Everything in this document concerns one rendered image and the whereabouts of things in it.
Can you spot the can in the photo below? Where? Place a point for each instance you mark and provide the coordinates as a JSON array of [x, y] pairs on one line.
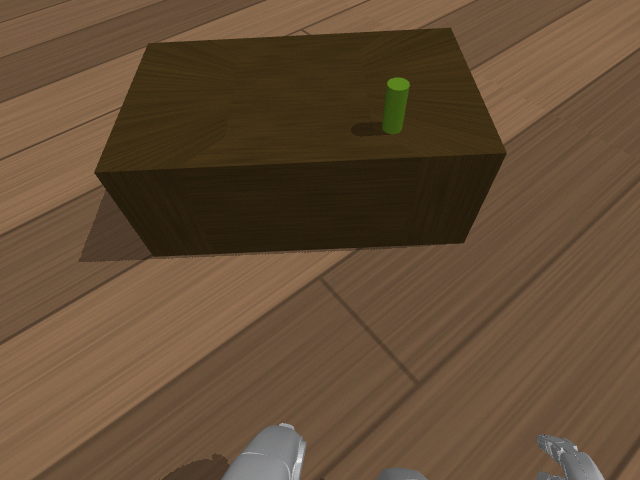
[[395, 105]]

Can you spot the right robot hand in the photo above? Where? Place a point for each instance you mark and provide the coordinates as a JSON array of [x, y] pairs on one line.
[[575, 465]]

